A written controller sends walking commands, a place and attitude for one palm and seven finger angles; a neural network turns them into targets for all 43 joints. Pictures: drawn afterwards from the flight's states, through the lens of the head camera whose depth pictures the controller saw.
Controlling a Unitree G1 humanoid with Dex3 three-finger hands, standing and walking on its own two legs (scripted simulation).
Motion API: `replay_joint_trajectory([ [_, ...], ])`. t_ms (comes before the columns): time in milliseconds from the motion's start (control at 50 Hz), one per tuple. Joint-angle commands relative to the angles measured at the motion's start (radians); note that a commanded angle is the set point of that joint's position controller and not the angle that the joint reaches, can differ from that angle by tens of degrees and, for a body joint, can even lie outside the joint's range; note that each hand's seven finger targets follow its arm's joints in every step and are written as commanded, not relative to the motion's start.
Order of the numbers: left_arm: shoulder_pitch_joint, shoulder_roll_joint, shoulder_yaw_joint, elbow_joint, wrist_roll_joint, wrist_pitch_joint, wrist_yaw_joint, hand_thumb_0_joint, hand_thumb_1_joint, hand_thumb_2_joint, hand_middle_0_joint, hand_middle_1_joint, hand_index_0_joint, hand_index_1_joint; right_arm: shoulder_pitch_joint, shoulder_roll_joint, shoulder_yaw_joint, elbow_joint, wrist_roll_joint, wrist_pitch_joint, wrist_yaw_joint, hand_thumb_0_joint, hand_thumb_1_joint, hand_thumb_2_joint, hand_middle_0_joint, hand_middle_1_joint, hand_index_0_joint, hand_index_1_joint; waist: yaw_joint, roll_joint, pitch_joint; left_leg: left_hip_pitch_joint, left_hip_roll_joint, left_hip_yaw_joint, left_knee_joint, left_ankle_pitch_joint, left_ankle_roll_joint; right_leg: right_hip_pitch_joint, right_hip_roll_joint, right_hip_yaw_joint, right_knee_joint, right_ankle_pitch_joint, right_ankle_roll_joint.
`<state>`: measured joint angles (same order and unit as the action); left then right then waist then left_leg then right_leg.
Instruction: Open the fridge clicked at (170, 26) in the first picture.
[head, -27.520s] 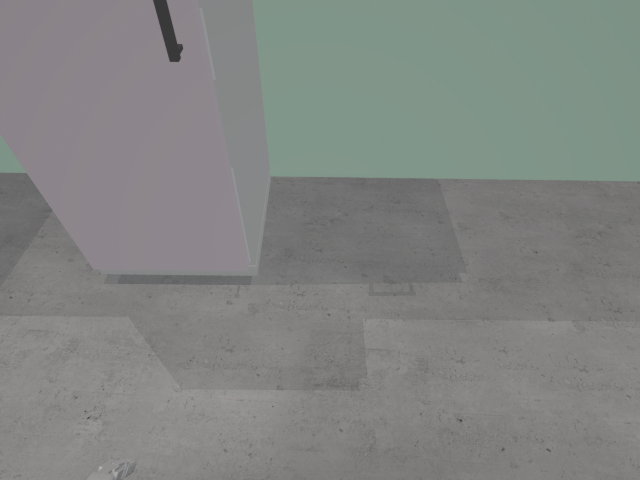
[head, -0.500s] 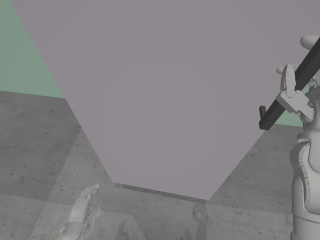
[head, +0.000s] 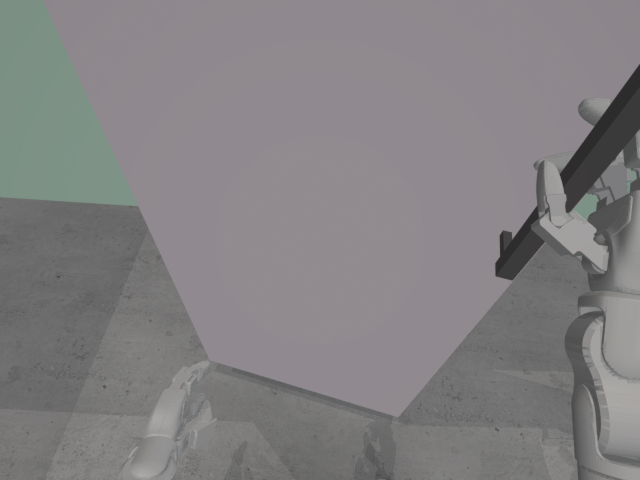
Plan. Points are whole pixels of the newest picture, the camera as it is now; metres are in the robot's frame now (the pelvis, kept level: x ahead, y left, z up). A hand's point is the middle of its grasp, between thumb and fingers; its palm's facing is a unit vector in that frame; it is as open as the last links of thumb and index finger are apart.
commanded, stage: walk backward, drawing the door open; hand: right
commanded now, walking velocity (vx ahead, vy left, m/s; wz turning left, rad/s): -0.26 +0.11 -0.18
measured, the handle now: (575, 160) +0.35 -0.18 +0.26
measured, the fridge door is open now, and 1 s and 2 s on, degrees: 13 38 54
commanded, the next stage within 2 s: none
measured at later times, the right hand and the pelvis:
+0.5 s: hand (530, 355) +0.18 -0.10 +0.24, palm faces +0.27 +0.94 -0.22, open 8.1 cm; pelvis -0.08 +0.06 +0.00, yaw -11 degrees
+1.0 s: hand out of the picture +0.10 -0.04 +0.24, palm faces +0.46 +0.86 -0.20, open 8.4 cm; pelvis -0.09 +0.19 +0.00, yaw -33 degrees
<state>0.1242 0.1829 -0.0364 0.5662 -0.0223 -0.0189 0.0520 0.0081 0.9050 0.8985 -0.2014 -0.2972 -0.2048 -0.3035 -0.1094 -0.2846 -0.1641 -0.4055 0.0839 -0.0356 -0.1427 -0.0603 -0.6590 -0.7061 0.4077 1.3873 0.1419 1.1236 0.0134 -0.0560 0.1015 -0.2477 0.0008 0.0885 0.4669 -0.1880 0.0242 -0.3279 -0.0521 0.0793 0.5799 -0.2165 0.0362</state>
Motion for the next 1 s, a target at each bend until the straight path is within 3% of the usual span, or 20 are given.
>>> replay_joint_trajectory([
  [0, -0.074, 0.078, 0.032, -0.146, 0.01, -0.054, 0.012, 0.0, 0.9, 0.9, -0.2, -0.3, -0.2, -0.3, -0.155, -0.157, -0.104, -0.317, 0.01, -0.122, 0.002, 0.0, -0.9, -0.9, 0.45, 1.4, 0.45, 1.4, -0.014, 0.275, -0.307, 0.072, 0.364, -0.209, -0.15, 0.279, 0.145, 0.018, 0.031, 0.006, 0.252, -0.235, -0.037],
  [80, -0.071, 0.069, 0.031, -0.137, 0.021, -0.052, 0.024, 0.0, 0.9, 0.9, -0.2, -0.3, -0.2, -0.3, -0.064, -0.129, -0.078, -0.357, 0.005, -0.129, -0.014, 0.0, -0.9, -0.9, 0.45, 1.4, 0.45, 1.4, -0.001, 0.227, -0.339, 0.189, 0.265, -0.095, -0.021, 0.345, 0.066, 0.105, 0.018, -0.062, -0.124, 0.018, -0.044],
  [160, -0.094, 0.097, 0.049, -0.174, 0.0, -0.071, 0.003, 0.0, 0.9, 0.9, -0.2, -0.3, -0.2, -0.3, -0.1, -0.069, 0.038, -0.4, 0.01, -0.147, 0.017, 0.0, -0.9, -0.9, 0.45, 1.4, 0.45, 1.4, -0.015, -0.048, -0.313, 0.144, 0.065, -0.021, 0.133, 0.084, -0.032, 0.174, -0.221, 0.15, -0.221, 0.708, -0.119],
  [200, -0.1, 0.089, 0.038, -0.143, 0.023, -0.078, -0.008, 0.0, 0.9, 0.9, -0.2, -0.3, -0.2, -0.3, -0.138, -0.077, 0.027, -0.398, -0.009, -0.162, 0.026, 0.0, -0.9, -0.9, 0.45, 1.4, 0.45, 1.4, -0.015, -0.112, -0.256, 0.136, 0.057, -0.057, 0.127, -0.173, -0.036, 0.089, -0.266, 0.216, -0.267, 0.653, -0.15],
  [240, -0.08, 0.1, 0.051, -0.135, 0.014, -0.08, -0.021, 0.0, 0.9, 0.9, -0.2, -0.3, -0.2, -0.3, -0.128, -0.08, 0.019, -0.39, -0.014, -0.165, 0.036, 0.0, -0.9, -0.9, 0.45, 1.4, 0.45, 1.4, -0.031, -0.026, -0.26, 0.182, 0.067, -0.087, -0.033, -0.013, -0.021, 0.107, -0.227, 0.201, -0.184, 0.563, -0.136],
  [280, -0.072, 0.088, 0.056, -0.151, -0.006, -0.083, -0.023, 0.0, 0.9, 0.9, -0.2, -0.3, -0.2, -0.3, -0.146, -0.094, 0.026, -0.408, -0.009, -0.159, 0.042, 0.0, -0.9, -0.9, 0.45, 1.4, 0.45, 1.4, -0.012, 0.121, -0.32, 0.239, 0.13, -0.091, -0.097, 0.147, -0.002, 0.084, -0.094, 0.052, -0.103, 0.257, -0.071],
  [340, -0.045, 0.084, 0.067, -0.143, -0.001, -0.065, -0.014, 0.0, 0.9, 0.9, -0.2, -0.3, -0.2, -0.3, -0.111, -0.122, -0.021, -0.387, -0.018, -0.119, 0.027, 0.0, -0.9, -0.9, 0.45, 1.4, 0.45, 1.4, -0.021, 0.334, -0.303, -0.023, 0.338, -0.266, -0.313, -0.369, 0.091, 0.074, 0.064, -0.071, 0.289, -0.242, -0.047],
  [420, -0.099, 0.047, 0.036, -0.154, 0.02, -0.064, -0.007, 0.0, 0.9, 0.9, -0.2, -0.3, -0.2, -0.3, -0.068, -0.086, 0.0, -0.434, -0.019, -0.107, 0.023, 0.0, -0.9, -0.9, 0.45, 1.4, 0.45, 1.4, -0.016, 0.307, -0.305, 0.092, 0.339, -0.106, -0.224, -0.099, 0.132, -0.022, 0.046, -0.115, 0.375, -0.299, -0.049],
  [540, -0.035, 0.043, 0.041, -0.162, 0.02, -0.062, 0.001, 0.0, 0.9, 0.9, -0.2, -0.3, -0.2, -0.3, -0.093, -0.03, 0.1, -0.474, -0.027, -0.103, 0.039, 0.0, -0.9, -0.9, 0.45, 1.4, 0.45, 1.4, 0.008, 0.271, -0.316, 0.151, 0.248, 0.016, -0.174, -0.114, 0.066, 0.13, 0.046, -0.232, -0.114, -0.127, -0.058],
  [580, -0.012, 0.073, 0.058, -0.189, 0.009, -0.061, 0.001, 0.0, 0.9, 0.9, -0.2, -0.3, -0.2, -0.3, -0.136, -0.011, 0.155, -0.477, -0.022, -0.099, 0.057, 0.0, -0.9, -0.9, 0.45, 1.4, 0.45, 1.4, 0.038, 0.121, -0.271, 0.06, 0.151, 0.061, 0.075, -0.075, -0.001, 0.252, -0.095, -0.055, -0.353, 0.11, -0.093],
  [600, -0.021, 0.109, 0.076, -0.213, 0.01, -0.068, -0.01, 0.0, 0.9, 0.9, -0.2, -0.3, -0.2, -0.3, -0.159, -0.006, 0.166, -0.473, -0.025, -0.104, 0.07, 0.0, -0.9, -0.9, 0.45, 1.4, 0.45, 1.4, 0.019, -0.068, -0.227, -0.08, 0.06, 0.078, 0.305, -0.185, -0.049, 0.271, -0.32, 0.23, -0.388, 0.334, -0.184],
  [620, -0.034, 0.096, 0.075, -0.202, 0.019, -0.076, -0.024, 0.0, 0.9, 0.9, -0.2, -0.3, -0.2, -0.3, -0.183, 0.022, 0.195, -0.45, -0.047, -0.112, 0.091, 0.0, -0.9, -0.9, 0.45, 1.4, 0.45, 1.4, 0.013, -0.121, -0.187, -0.14, 0.052, -0.031, 0.538, -0.306, -0.063, 0.197, -0.456, 0.381, -0.386, 0.483, -0.282],
  [640, -0.069, 0.077, 0.081, -0.178, 0.034, -0.083, -0.025, 0.0, 0.9, 0.9, -0.2, -0.3, -0.2, -0.3, -0.22, -0.02, 0.139, -0.472, -0.066, -0.13, 0.098, 0.0, -0.9, -0.9, 0.45, 1.4, 0.45, 1.4, 0.021, -0.096, -0.134, -0.143, 0.07, -0.149, 0.598, -0.301, -0.051, 0.117, -0.465, 0.439, -0.365, 0.501, -0.285],
  [680, -0.092, 0.092, 0.1, -0.141, 0.022, -0.098, -0.033, 0.0, 0.9, 0.9, -0.2, -0.3, -0.2, -0.3, -0.2, -0.004, 0.152, -0.457, -0.071, -0.155, 0.106, 0.0, -0.9, -0.9, 0.45, 1.4, 0.45, 1.4, -0.006, 0.009, -0.135, -0.154, 0.07, -0.181, 0.444, -0.305, -0.033, 0.214, -0.4, 0.271, -0.209, 0.569, -0.232],
  [720, -0.067, 0.101, 0.112, -0.13, 0.008, -0.127, -0.045, 0.0, 0.9, 0.9, -0.2, -0.3, -0.2, -0.3, -0.239, 0.057, 0.2, -0.469, -0.049, -0.154, 0.111, 0.0, -0.9, -0.9, 0.45, 1.4, 0.45, 1.4, -0.014, -0.044, -0.223, 0.046, 0.027, -0.102, 0.136, -0.205, -0.01, 0.247, -0.269, 0.118, -0.14, 0.469, -0.134],
  [780, -0.068, 0.088, 0.094, -0.143, -0.02, -0.133, -0.056, 0.0, 0.9, 0.9, -0.2, -0.3, -0.2, -0.3, -0.32, 0.042, 0.218, -0.449, -0.037, -0.15, 0.126, 0.0, -0.9, -0.9, 0.45, 1.4, 0.45, 1.4, -0.003, -0.025, -0.24, 0.215, 0.024, -0.033, -0.139, 0.052, -0.031, 0.213, -0.136, 0.095, -0.07, 0.288, -0.101],
  [840, -0.064, 0.075, 0.108, -0.151, -0.022, -0.107, -0.048, 0.0, 0.9, 0.9, -0.2, -0.3, -0.2, -0.3, -0.226, -0.068, 0.071, -0.397, -0.023, -0.122, 0.106, 0.0, -0.9, -0.9, 0.45, 1.4, 0.45, 1.4, -0.006, 0.428, -0.275, 0.168, 0.271, -0.159, -0.176, 0.168, 0.108, 0.032, 0.089, -0.085, 0.314, -0.274, -0.044],
  [860, -0.068, 0.09, 0.126, -0.146, -0.023, -0.11, -0.047, 0.0, 0.9, 0.9, -0.2, -0.3, -0.2, -0.3, -0.157, -0.067, 0.062, -0.412, -0.012, -0.109, 0.103, 0.0, -0.9, -0.9, 0.45, 1.4, 0.45, 1.4, -0.028, 0.443, -0.282, 0.132, 0.322, -0.237, -0.174, 0.131, 0.166, 0.005, 0.074, -0.051, 0.482, -0.357, -0.045],
  [900, -0.116, 0.034, 0.08, -0.149, 0.002, -0.089, -0.036, 0.0, 0.9, 0.9, -0.2, -0.3, -0.2, -0.3, -0.196, -0.042, 0.088, -0.484, -0.025, -0.126, 0.096, 0.0, -0.9, -0.9, 0.45, 1.4, 0.45, 1.4, -0.01, 0.319, -0.281, 0.221, 0.322, -0.167, -0.082, 0.416, 0.214, -0.076, 0.064, -0.085, 0.518, -0.394, -0.031],
  [980, -0.101, 0.027, 0.054, -0.146, 0.025, -0.065, -0.024, 0.0, 0.9, 0.9, -0.2, -0.3, -0.2, -0.3, -0.189, -0.041, 0.086, -0.478, -0.022, -0.155, 0.067, 0.0, -0.9, -0.9, 0.45, 1.4, 0.45, 1.4, 0.004, 0.263, -0.33, 0.285, 0.266, -0.046, -0.017, 0.514, 0.176, 0.017, 0.068, -0.182, 0.08, -0.267, -0.038],
])
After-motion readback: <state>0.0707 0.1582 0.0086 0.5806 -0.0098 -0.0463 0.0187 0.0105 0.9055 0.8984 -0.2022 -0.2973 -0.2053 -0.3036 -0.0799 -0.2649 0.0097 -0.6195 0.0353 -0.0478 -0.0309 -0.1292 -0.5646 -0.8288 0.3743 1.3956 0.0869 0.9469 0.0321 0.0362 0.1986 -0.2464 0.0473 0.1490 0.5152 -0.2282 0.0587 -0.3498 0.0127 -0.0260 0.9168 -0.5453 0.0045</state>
